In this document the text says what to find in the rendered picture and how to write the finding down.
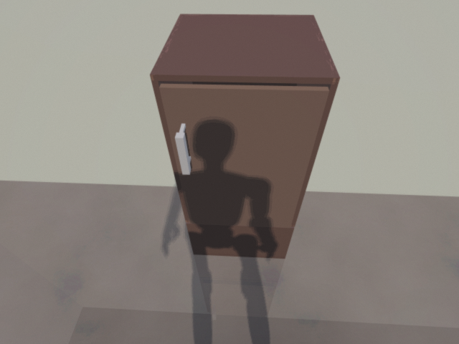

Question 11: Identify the handle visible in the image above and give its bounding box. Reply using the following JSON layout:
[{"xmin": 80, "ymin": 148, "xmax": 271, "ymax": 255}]
[{"xmin": 175, "ymin": 123, "xmax": 191, "ymax": 175}]

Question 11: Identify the cupboard door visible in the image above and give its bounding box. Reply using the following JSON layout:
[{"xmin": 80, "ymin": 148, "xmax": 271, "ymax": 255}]
[{"xmin": 159, "ymin": 84, "xmax": 329, "ymax": 228}]

